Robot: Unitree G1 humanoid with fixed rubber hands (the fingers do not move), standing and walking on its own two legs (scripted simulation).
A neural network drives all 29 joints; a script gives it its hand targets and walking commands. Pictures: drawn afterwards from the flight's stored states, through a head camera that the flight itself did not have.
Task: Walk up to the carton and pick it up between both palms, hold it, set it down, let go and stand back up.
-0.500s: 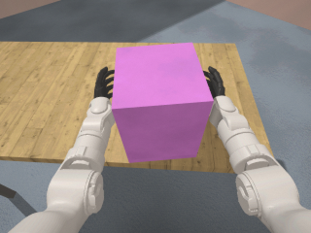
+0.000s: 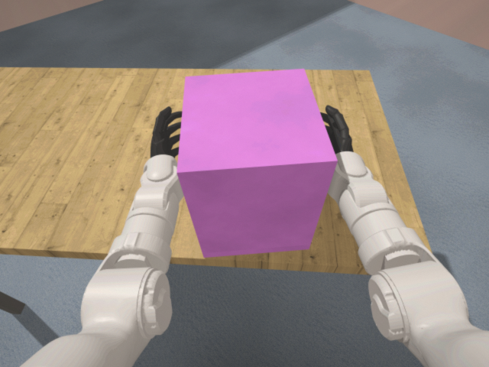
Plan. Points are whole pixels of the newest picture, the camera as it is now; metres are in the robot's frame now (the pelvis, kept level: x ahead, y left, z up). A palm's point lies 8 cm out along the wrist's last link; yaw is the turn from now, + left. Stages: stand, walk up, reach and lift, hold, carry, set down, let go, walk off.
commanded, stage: reach and lift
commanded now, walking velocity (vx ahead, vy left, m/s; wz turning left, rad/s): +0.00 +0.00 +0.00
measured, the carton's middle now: (251, 168) +0.42 +0.02 +0.07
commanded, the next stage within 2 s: none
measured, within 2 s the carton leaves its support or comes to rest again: leaves its support in 0.64 s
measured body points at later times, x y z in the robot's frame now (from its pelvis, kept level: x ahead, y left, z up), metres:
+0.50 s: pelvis +0.01 +0.00 +0.00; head +0.01 -0.01 +0.45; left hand +0.42 +0.16 +0.11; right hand +0.43 -0.13 +0.11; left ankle +0.04 +0.14 -0.74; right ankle +0.01 -0.13 -0.74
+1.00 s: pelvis +0.01 +0.00 +0.00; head -0.03 -0.01 +0.45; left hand +0.42 +0.16 +0.16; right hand +0.42 -0.13 +0.14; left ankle +0.04 +0.14 -0.74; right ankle +0.01 -0.13 -0.74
